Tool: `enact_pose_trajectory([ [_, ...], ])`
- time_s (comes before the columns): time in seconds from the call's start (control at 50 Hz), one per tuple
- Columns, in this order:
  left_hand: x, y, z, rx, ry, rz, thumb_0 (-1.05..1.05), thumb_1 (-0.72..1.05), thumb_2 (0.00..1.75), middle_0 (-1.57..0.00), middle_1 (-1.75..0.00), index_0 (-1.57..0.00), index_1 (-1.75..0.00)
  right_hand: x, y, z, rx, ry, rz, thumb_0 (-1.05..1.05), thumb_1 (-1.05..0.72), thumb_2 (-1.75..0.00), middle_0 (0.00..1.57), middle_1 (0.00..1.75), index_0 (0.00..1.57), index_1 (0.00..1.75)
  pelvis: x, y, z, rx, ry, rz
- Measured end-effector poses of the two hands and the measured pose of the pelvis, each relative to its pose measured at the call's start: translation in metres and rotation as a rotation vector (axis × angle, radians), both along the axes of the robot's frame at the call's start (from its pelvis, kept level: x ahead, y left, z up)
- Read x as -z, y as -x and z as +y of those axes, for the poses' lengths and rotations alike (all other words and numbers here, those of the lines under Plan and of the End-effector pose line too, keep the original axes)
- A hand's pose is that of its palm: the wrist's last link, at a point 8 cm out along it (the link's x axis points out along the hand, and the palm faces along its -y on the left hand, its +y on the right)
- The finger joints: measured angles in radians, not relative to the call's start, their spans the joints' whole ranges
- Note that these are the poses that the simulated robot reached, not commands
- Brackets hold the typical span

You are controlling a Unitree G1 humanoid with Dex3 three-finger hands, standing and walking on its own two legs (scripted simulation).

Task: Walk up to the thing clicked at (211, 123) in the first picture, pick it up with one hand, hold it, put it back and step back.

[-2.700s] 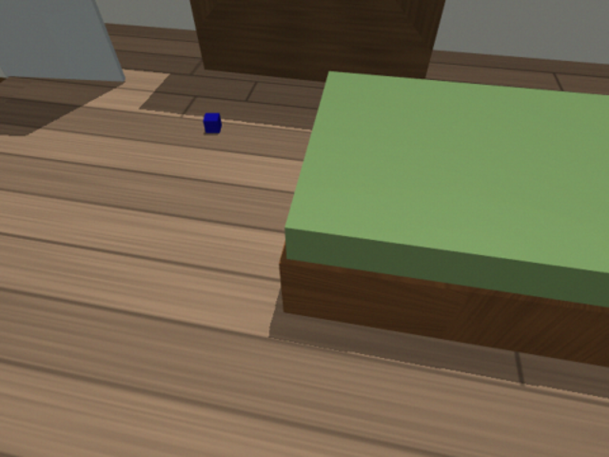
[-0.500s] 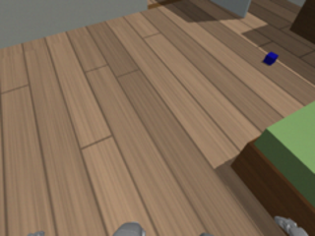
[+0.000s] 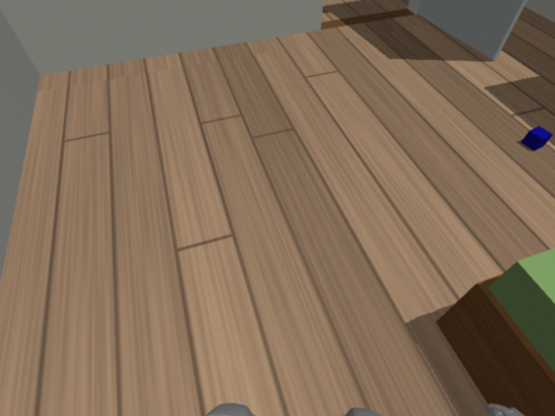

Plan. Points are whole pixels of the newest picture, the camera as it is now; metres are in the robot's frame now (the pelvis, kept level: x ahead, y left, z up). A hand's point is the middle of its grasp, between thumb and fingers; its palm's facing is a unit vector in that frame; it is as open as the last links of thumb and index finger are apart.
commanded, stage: walk up
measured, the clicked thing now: (536, 138) +1.48 -1.28 -0.71
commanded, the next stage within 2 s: stand in 0.66 s
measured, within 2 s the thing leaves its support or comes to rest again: neither
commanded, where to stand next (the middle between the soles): +0.07 -0.03 m, yaw +0 degrees
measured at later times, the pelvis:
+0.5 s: pelvis +0.01 -0.01 +0.02, yaw +3 degrees
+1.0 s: pelvis +0.01 -0.03 +0.04, yaw +2 degrees
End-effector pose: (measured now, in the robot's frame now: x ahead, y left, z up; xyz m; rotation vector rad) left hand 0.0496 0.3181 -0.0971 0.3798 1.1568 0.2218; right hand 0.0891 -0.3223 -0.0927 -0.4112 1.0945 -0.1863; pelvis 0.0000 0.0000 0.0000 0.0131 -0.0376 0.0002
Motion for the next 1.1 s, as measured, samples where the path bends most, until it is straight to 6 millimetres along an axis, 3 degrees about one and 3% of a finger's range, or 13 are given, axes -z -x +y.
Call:
enact_pose_trajectory([
  [0.16,0.005,-0.003,0.011,-0.054,-0.003,0.023,0.0,0.9,0.9,-0.2,-0.3,-0.2,-0.3,0.002,0.005,0.015,-0.003,-0.011,0.028,0.01,-0.9,-0.9,0.2,0.3,0.2,0.3,-0.002,-0.002,0.0,-0.018,0.011,0.001],
  [0.3,0.002,-0.003,-0.006,-0.05,0.022,0.033,0.0,0.9,0.9,-0.2,-0.3,-0.2,-0.3,0.004,-0.009,0.019,-0.002,-0.049,0.031,0.01,-0.9,-0.9,0.2,0.3,0.2,0.3,-0.009,-0.004,-0.006,-0.033,0.024,-0.007],
  [0.46,-0.003,-0.021,-0.023,-0.059,0.07,0.004,0.0,0.9,0.9,-0.2,-0.3,-0.2,-0.3,-0.004,-0.024,0.022,-0.027,-0.064,0.043,0.01,-0.9,-0.9,0.2,0.3,0.2,0.3,-0.021,-0.008,-0.01,-0.043,0.025,-0.005],
  [0.7,-0.01,-0.034,-0.03,-0.081,0.08,-0.005,0.0,0.9,0.9,-0.2,-0.3,-0.2,-0.3,-0.016,-0.036,0.015,-0.015,-0.054,0.042,0.01,-0.9,-0.9,0.2,0.3,0.2,0.3,-0.032,-0.012,-0.015,-0.049,0.021,-0.015],
  [1.1,-0.018,-0.012,-0.041,-0.085,0.05,0.07,0.0,0.9,0.9,-0.2,-0.3,-0.2,-0.3,-0.007,-0.005,0.002,0.039,-0.089,0.114,0.01,-0.9,-0.9,0.2,0.3,0.2,0.3,-0.037,-0.005,-0.029,-0.033,0.016,-0.021],
])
